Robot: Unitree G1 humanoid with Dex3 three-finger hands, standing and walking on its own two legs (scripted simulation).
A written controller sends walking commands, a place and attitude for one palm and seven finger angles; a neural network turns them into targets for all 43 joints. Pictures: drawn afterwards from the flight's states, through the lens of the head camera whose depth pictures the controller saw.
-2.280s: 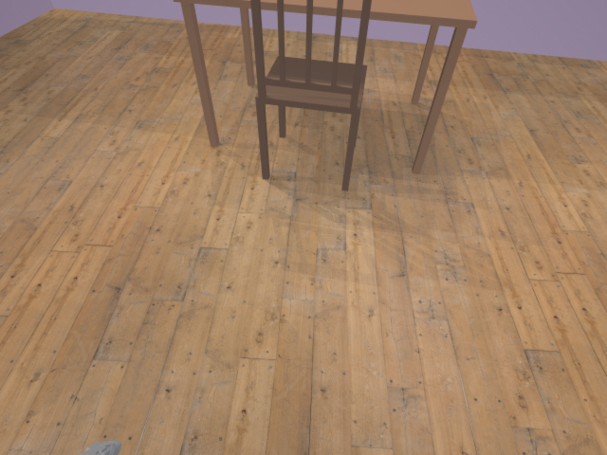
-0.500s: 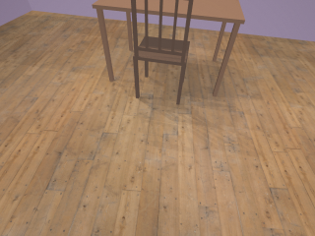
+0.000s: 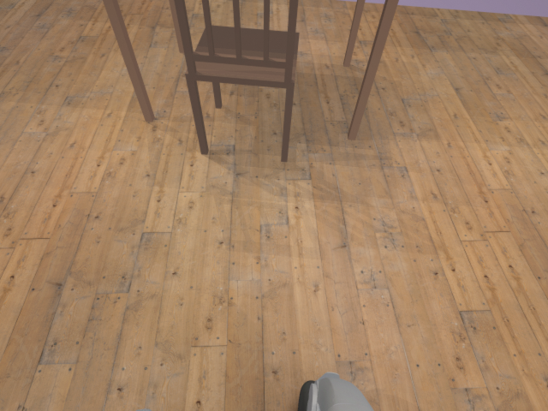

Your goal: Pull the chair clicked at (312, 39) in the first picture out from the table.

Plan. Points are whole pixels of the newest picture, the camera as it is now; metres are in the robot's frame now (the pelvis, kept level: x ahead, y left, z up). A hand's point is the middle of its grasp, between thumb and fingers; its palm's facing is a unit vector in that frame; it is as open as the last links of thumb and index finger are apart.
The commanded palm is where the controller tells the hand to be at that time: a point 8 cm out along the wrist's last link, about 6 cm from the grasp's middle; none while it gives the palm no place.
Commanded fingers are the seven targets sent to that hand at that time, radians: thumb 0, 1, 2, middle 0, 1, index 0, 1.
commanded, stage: walk to a spot facing it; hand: left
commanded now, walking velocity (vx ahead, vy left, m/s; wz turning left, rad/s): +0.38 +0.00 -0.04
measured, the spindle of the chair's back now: (236, 6) +1.29 +0.14 -0.04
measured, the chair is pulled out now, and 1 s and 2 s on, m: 0.00 0.00 0.00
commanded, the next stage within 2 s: take the last steps up to it in 0.82 s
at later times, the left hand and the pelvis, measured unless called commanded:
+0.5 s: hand (165, 375) +0.20 +0.19 -0.19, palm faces +0.10 -0.98 -0.14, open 7.3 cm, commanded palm none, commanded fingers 0.00 0.90 0.90 -0.20 -0.30 -0.20 -0.30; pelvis +0.23 +0.02 +0.00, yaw +1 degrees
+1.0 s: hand (213, 207) +0.54 +0.15 -0.16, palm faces -0.02 -0.98 -0.21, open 7.3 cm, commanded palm none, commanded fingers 0.00 0.90 0.90 -0.20 -0.30 -0.20 -0.30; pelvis +0.46 -0.04 +0.00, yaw -2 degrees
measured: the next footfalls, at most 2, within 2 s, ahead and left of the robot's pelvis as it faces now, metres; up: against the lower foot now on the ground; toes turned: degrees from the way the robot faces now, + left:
right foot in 0.06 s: +0.19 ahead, -0.12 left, +0.00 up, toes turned -8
left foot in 0.44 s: +0.32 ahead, +0.12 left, +0.00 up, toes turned +12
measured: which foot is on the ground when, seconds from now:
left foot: down 0.00-0.06, up 0.08-0.42, down 0.44-0.88, up 0.90-1.00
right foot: up 0.00-0.04, down 0.06-0.46, up 0.48-0.86, down 0.88-1.00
